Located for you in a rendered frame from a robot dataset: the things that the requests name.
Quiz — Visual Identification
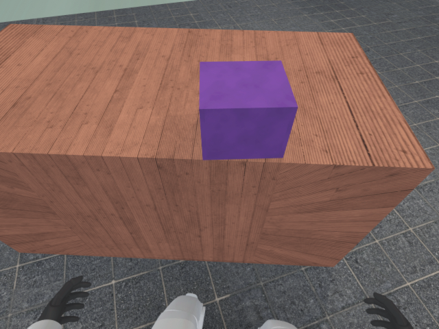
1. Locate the left robot thigh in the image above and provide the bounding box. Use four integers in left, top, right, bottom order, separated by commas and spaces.
152, 295, 206, 329

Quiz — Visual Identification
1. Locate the pedestal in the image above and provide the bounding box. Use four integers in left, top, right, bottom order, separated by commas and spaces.
0, 24, 435, 267

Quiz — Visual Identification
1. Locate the carton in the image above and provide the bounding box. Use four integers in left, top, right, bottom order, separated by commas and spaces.
199, 60, 298, 160

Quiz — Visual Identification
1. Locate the left robot hand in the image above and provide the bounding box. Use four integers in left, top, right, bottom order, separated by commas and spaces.
38, 276, 91, 325

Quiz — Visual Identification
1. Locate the right robot hand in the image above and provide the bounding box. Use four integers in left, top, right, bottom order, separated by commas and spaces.
364, 292, 414, 329

